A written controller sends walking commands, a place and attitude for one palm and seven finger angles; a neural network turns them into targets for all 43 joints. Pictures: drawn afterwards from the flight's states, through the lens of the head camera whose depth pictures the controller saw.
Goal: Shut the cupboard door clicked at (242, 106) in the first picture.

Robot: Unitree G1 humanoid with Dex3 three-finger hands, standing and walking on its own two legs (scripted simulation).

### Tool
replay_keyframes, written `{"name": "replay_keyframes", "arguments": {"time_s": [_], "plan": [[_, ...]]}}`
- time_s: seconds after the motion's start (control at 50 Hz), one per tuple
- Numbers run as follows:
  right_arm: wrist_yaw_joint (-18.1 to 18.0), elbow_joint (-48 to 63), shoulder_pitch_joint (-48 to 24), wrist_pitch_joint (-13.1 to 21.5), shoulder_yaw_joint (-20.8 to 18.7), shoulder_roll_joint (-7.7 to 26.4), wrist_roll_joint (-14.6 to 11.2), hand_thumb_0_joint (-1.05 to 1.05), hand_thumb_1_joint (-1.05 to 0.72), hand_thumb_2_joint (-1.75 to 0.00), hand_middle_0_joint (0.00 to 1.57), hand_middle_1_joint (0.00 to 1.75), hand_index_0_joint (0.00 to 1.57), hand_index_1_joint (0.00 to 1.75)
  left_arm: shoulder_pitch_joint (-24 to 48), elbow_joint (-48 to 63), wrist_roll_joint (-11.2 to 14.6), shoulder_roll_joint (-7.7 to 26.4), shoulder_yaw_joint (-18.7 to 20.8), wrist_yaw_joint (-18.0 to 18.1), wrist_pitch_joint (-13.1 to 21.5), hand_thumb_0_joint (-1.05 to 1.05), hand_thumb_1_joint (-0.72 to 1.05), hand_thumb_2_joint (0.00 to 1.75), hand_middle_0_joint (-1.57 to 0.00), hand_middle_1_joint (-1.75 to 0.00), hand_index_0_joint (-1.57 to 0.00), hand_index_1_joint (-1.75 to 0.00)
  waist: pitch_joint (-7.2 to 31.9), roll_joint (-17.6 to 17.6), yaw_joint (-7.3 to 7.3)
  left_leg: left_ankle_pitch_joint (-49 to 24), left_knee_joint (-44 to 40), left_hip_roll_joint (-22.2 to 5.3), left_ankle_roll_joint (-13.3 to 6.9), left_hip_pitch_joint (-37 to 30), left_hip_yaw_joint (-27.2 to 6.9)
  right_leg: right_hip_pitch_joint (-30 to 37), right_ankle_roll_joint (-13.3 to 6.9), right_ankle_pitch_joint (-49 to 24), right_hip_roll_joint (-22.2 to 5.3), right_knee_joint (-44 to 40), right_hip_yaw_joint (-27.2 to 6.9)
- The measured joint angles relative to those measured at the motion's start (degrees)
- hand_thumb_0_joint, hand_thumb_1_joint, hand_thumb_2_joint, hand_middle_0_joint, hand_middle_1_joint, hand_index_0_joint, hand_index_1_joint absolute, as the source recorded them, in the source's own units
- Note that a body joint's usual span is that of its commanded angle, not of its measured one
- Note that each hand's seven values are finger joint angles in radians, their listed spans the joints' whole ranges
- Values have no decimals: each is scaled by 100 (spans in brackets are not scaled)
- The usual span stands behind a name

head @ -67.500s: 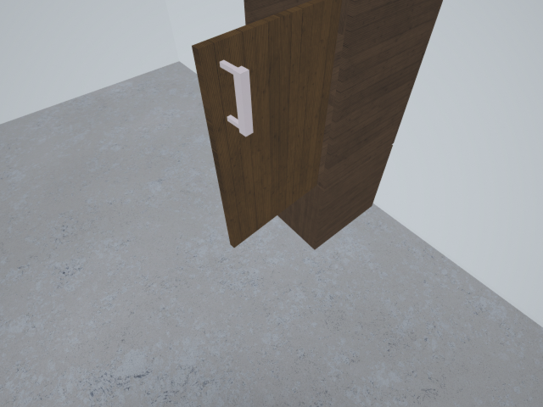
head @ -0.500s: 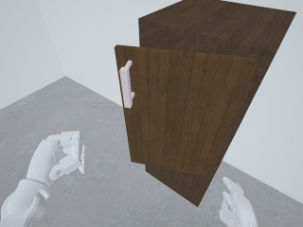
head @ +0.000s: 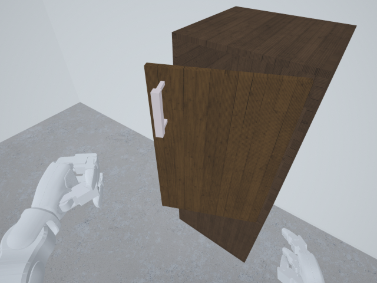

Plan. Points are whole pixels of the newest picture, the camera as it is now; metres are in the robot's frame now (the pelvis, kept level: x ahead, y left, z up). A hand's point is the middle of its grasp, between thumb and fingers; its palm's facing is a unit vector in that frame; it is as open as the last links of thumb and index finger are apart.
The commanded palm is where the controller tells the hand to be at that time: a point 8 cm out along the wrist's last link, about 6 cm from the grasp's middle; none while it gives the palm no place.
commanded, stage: raise the hand and make a fist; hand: left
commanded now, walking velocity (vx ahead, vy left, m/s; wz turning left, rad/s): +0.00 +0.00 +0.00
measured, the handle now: (160, 109) +0.47 +0.12 +0.16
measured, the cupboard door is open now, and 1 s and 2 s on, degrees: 24 24 23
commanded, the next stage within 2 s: bring the fist close to the handle in 0.06 s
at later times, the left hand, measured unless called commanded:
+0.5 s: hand (122, 167) +0.28 +0.16 +0.15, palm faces -0.08 -0.99 -0.07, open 3.1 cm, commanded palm +0.25 +0.21 +0.16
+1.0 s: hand (153, 145) +0.34 +0.11 +0.16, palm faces -0.08 -0.99 -0.05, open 3.1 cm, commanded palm +0.32 +0.16 +0.16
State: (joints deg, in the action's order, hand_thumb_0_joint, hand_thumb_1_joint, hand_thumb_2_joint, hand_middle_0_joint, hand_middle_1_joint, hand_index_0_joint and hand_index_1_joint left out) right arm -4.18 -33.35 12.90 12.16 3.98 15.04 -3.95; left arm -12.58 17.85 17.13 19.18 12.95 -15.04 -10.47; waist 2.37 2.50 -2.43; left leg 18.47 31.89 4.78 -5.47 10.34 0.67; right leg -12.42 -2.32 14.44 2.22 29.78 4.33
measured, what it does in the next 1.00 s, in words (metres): stands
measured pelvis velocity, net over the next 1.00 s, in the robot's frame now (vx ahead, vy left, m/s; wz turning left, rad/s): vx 0.01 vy -0.02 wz -0.01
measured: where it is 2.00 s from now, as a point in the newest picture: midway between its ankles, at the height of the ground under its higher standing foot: outside the picture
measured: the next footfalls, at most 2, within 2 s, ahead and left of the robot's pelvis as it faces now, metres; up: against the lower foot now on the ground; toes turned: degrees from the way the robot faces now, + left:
none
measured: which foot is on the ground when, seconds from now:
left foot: down 0.00-1.00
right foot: down 0.00-1.00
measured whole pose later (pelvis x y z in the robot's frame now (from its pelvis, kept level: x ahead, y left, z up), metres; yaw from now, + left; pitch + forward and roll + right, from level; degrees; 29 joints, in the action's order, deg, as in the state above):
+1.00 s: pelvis +0.01 -0.02 +0.00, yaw -1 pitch -2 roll +0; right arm -3.5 -35.0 10.6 6.7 3.8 14.5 -4.3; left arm 10.3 -1.1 13.1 13.9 5.3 -7.4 -10.4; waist 1.4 3.1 -0.7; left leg 18.4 29.4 3.8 -3.9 9.5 0.9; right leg -12.6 -3.9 15.0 3.3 29.0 3.9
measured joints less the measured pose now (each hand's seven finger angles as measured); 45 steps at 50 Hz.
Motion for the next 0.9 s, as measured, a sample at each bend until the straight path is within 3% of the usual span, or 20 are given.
{"name": "replay_keyframes", "arguments": {"time_s": [0.22, 0.4, 0.6, 0.9], "plan": [[-24, -68, -17, 46, 24, -26, -11, 1, -90, -90, 20, 30, 20, 30, 68, -145, 15, 9, -5, -14, 25, 1, 90, 90, -131, -150, -130, -150, -13, 66, 19, 0, 3, -18, 16, -2, -19, 12, -21, -3, 18, -15, 19], [-71, -153, -92, 48, 35, -33, -27, 1, -90, -90, 20, 30, 20, 30, 780, -631, -97, -131, -257, 123, 56, 1, 90, 90, -131, -150, -130, -150, -75, 75, 17, 5, 15, -13, 40, 21, -51, -14, -45, 27, 11, 21, 52], [5, -97, -113, -134, 2, -59, -19, 1, -90, -90, 20, 30, 20, 30, 1266, -988, -227, -298, -484, 373, -22, 1, 90, 90, -130, -150, -130, -150, -55, 68, 127, -2, -123, -39, 79, -18, 27, -52, -79, 45, 43, -6, -37], [50, -170, -184, -454, -25, -48, -31, 1, -91, -90, 20, 30, 20, 30, 1943, -1571, -376, -458, -691, 689, 0, 1, 90, 90, -131, -150, -130, -150, -105, 52, 145, 6, -210, -86, 140, -85, 21, -5, -144, 66, 96, -64, -41]]}}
